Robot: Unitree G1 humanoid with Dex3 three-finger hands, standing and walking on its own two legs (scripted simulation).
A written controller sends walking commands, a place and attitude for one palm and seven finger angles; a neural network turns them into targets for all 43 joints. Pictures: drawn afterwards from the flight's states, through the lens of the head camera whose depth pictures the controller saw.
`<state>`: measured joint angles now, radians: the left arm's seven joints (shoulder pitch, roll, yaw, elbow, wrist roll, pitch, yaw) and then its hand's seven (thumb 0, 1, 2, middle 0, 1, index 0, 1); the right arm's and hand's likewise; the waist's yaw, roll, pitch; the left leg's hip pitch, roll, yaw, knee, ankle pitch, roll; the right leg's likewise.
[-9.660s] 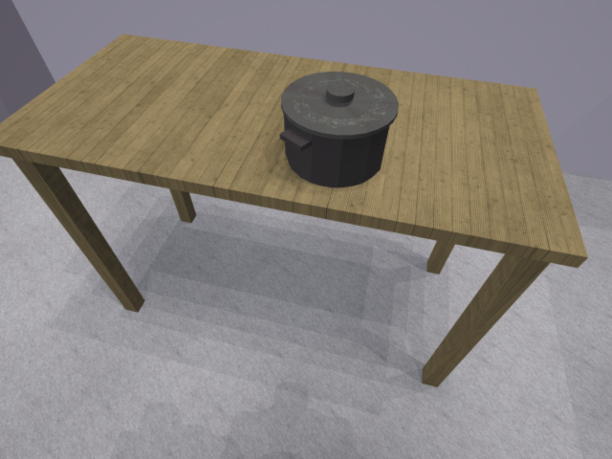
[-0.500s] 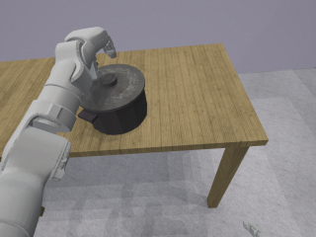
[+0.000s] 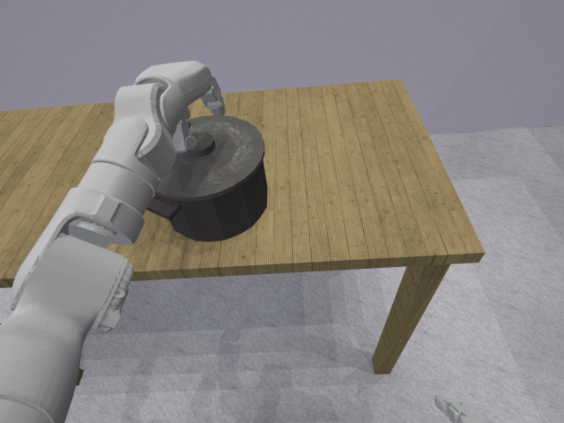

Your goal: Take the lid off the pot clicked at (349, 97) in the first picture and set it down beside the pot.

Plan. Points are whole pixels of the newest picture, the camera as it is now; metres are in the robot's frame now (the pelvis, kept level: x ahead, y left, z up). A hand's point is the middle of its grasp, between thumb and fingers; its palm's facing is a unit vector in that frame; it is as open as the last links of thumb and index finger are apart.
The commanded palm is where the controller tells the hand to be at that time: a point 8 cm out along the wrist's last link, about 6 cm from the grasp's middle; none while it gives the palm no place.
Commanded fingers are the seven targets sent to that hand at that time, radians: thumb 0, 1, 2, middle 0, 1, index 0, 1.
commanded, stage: move the open hand above the knob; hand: left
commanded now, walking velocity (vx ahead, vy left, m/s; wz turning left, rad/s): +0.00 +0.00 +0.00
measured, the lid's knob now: (199, 144) +0.51 +0.13 +0.13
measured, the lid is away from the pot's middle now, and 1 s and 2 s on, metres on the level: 0.00 0.00 0.00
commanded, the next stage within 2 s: lower the open fingers around the knob in 0.50 s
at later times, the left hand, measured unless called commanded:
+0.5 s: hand (184, 119) +0.48 +0.13 +0.20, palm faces -0.25 -0.02 -0.97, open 9.9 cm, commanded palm +0.47 +0.13 +0.27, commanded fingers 0.00 -0.34 1.60 -0.87 -0.08 -0.87 -0.08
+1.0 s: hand (181, 137) +0.48 +0.14 +0.17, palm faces -0.35 -0.08 -0.93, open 9.9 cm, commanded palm +0.48 +0.14 +0.24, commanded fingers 0.00 -0.34 1.60 -0.87 -0.08 -0.87 -0.08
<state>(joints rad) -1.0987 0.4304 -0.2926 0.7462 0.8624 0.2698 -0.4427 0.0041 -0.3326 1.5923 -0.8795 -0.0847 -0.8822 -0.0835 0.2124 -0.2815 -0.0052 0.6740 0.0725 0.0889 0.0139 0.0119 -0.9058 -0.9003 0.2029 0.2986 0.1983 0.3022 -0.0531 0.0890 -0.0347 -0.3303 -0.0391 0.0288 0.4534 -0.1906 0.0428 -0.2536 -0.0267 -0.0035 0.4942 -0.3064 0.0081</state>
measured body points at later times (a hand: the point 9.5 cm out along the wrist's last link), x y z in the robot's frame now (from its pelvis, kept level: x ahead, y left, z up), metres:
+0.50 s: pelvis +0.00 +0.00 +0.00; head +0.03 -0.04 +0.45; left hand +0.49 +0.13 +0.26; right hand +0.09 -0.26 -0.14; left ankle +0.02 +0.10 -0.74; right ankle -0.04 -0.12 -0.74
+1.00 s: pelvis +0.01 +0.01 +0.00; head +0.04 -0.02 +0.45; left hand +0.49 +0.14 +0.23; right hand +0.12 -0.25 -0.13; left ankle +0.02 +0.10 -0.74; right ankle -0.03 -0.12 -0.74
